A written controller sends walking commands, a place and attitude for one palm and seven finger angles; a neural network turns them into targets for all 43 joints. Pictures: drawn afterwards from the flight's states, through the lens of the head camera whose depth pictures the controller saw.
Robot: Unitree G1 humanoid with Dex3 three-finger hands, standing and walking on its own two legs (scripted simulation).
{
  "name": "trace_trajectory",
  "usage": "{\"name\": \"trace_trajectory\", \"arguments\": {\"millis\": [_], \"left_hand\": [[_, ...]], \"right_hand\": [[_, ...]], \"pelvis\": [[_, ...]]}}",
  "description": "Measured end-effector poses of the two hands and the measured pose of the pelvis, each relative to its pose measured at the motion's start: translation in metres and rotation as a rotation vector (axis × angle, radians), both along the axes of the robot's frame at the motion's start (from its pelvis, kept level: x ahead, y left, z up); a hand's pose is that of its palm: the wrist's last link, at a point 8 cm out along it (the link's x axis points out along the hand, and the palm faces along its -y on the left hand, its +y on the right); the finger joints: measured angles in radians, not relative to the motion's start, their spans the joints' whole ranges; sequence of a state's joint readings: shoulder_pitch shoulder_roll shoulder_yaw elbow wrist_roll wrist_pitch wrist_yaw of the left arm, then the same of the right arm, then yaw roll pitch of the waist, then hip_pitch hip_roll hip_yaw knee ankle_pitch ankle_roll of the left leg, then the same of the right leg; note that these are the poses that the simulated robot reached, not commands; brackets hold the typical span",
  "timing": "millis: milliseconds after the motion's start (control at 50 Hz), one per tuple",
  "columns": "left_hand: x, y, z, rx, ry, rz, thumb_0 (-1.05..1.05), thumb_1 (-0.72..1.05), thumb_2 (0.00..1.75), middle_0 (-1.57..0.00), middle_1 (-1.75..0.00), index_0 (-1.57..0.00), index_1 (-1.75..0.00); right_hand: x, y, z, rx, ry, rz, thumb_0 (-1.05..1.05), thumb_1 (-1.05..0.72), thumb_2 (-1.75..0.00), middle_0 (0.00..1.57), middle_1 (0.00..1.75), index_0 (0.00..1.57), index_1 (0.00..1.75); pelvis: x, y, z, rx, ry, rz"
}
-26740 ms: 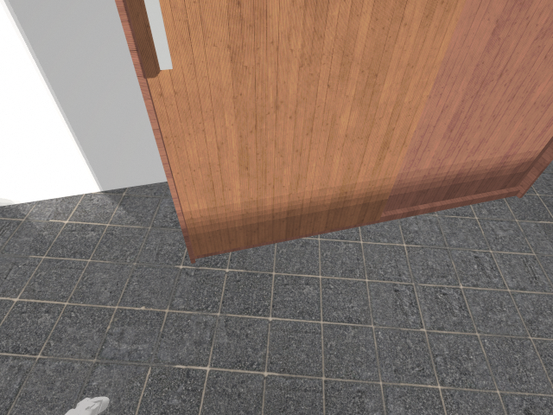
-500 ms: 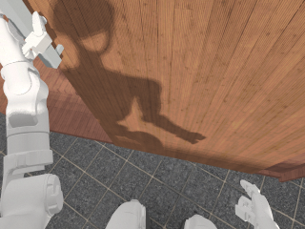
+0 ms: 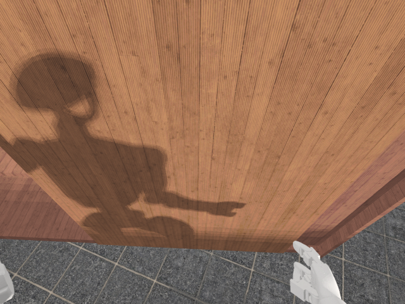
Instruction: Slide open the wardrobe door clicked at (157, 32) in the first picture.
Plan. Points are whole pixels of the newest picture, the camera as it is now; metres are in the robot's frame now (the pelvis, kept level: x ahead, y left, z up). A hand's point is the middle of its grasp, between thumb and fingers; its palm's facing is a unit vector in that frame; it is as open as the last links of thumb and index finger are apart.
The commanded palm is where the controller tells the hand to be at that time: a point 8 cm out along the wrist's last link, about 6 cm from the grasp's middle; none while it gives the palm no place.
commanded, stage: stop walking and hold the door there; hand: left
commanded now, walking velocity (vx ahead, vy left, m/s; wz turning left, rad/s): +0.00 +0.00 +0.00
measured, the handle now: out of the picture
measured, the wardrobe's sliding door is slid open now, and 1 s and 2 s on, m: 0.66 0.66 0.66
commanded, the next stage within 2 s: none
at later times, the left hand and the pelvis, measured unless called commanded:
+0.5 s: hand out of the picture +0.33 +0.43 +0.23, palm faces +0.73 -0.67 -0.12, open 7.6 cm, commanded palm +0.28 +0.45 +0.19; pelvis -0.03 +0.01 +0.02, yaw -6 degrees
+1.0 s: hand out of the picture +0.33 +0.43 +0.23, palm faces +0.71 -0.69 -0.12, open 7.5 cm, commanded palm +0.28 +0.45 +0.19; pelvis -0.07 +0.02 +0.01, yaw -7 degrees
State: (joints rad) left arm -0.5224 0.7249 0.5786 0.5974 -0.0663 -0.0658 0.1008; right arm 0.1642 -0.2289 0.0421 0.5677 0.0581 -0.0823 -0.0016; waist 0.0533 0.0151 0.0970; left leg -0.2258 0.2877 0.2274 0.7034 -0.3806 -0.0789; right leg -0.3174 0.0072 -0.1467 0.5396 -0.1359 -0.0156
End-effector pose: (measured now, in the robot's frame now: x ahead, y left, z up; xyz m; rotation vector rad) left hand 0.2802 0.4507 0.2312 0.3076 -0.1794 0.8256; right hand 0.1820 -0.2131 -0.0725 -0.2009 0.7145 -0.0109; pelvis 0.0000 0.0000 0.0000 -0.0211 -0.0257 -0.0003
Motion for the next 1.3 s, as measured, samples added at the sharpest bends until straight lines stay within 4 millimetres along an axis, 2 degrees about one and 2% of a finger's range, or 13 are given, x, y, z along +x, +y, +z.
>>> {"name": "trace_trajectory", "arguments": {"millis": [80,140,200,300,400,520,600,740,880,1020,1160,1220,1300], "left_hand": [[0.000,-0.004,0.003,-0.010,0.035,0.068,-0.11,0.61,0.83,-0.38,-1.23,-0.02,-1.24],[0.000,-0.005,0.003,-0.037,0.025,0.080,-0.10,0.60,0.83,-0.37,-1.23,-0.05,-1.24],[0.000,-0.004,0.002,-0.050,0.007,0.072,-0.09,0.59,0.84,-0.37,-1.25,-0.07,-1.22],[-0.001,0.001,-0.001,-0.058,-0.039,0.022,-0.09,0.56,0.84,-0.38,-1.30,-0.12,-1.20],[-0.002,0.004,-0.001,-0.077,-0.052,-0.016,-0.09,0.57,0.81,-0.37,-1.33,-0.13,-1.19],[-0.003,0.004,0.003,-0.108,0.003,-0.026,-0.07,0.60,0.77,-0.34,-1.29,-0.12,-1.23],[-0.003,0.001,0.004,-0.098,0.020,-0.012,-0.07,0.62,0.76,-0.33,-1.26,-0.09,-1.23],[-0.004,0.001,0.007,-0.132,0.045,-0.017,-0.06,0.64,0.75,-0.31,-1.23,-0.09,-1.24],[-0.004,0.004,0.007,-0.155,0.039,-0.045,-0.05,0.62,0.75,-0.31,-1.25,-0.12,-1.25],[-0.004,0.002,0.007,-0.155,0.039,-0.033,-0.06,0.63,0.76,-0.30,-1.25,-0.11,-1.24],[-0.004,0.005,0.007,-0.147,0.043,-0.045,-0.06,0.60,0.78,-0.32,-1.26,-0.13,-1.26],[-0.004,0.010,0.006,-0.129,0.053,-0.077,-0.09,0.56,0.80,-0.35,-1.29,-0.16,-1.28],[0.000,0.020,0.001,-0.094,0.063,-0.137,-0.16,0.51,0.82,-0.39,-1.34,-0.25,-1.32]], "right_hand": [[-0.022,-0.049,-0.022,-0.035,0.047,-0.140,0.00,-0.90,-0.90,0.20,0.30,0.20,0.30],[-0.053,-0.073,-0.023,-0.079,0.114,-0.206,0.00,-0.91,-0.90,0.20,0.30,0.20,0.29],[-0.086,-0.089,-0.016,-0.132,0.171,-0.249,0.01,-0.91,-0.90,0.19,0.30,0.20,0.29],[-0.132,-0.099,-0.005,-0.213,0.216,-0.303,0.01,-0.91,-0.90,0.19,0.30,0.20,0.29],[-0.159,-0.084,0.006,-0.211,0.214,-0.359,0.01,-0.91,-0.90,0.19,0.30,0.20,0.29],[-0.171,-0.052,0.002,-0.128,0.212,-0.346,0.01,-0.91,-0.90,0.20,0.30,0.20,0.29],[-0.175,-0.042,-0.008,-0.085,0.208,-0.329,0.01,-0.90,-0.90,0.20,0.30,0.20,0.30],[-0.199,-0.051,-0.014,-0.100,0.235,-0.363,0.00,-0.90,-0.90,0.20,0.30,0.20,0.30],[-0.229,-0.066,-0.010,-0.166,0.268,-0.423,0.00,-0.90,-0.90,0.20,0.30,0.20,0.30],[-0.245,-0.064,-0.011,-0.164,0.313,-0.425,0.00,-0.91,-0.90,0.20,0.30,0.20,0.29],[-0.243,-0.061,-0.022,-0.152,0.347,-0.415,0.00,-0.90,-0.90,0.20,0.30,0.20,0.29],[-0.235,-0.058,-0.028,-0.164,0.355,-0.405,0.00,-0.90,-0.90,0.20,0.30,0.20,0.29],[-0.214,-0.043,-0.034,-0.178,0.332,-0.383,0.01,-0.91,-0.90,0.20,0.30,0.20,0.29]], "pelvis": [[-0.008,0.000,-0.003,0.006,-0.008,-0.034],[-0.011,-0.002,0.002,0.031,-0.011,-0.048],[-0.011,-0.004,0.006,0.040,-0.010,-0.056],[-0.014,0.001,0.004,0.010,-0.015,-0.058],[-0.020,0.008,0.010,0.009,-0.029,-0.089],[-0.032,0.011,0.018,-0.017,0.006,-0.108],[-0.045,0.007,0.013,0.001,0.030,-0.135],[-0.063,0.012,0.011,-0.016,0.025,-0.138],[-0.066,0.020,0.011,-0.008,0.018,-0.133],[-0.068,0.018,0.013,-0.002,0.023,-0.124],[-0.063,0.023,0.010,-0.013,0.016,-0.108],[-0.058,0.036,0.007,-0.013,0.008,-0.094],[-0.053,0.056,0.001,0.008,-0.006,-0.059]]}}
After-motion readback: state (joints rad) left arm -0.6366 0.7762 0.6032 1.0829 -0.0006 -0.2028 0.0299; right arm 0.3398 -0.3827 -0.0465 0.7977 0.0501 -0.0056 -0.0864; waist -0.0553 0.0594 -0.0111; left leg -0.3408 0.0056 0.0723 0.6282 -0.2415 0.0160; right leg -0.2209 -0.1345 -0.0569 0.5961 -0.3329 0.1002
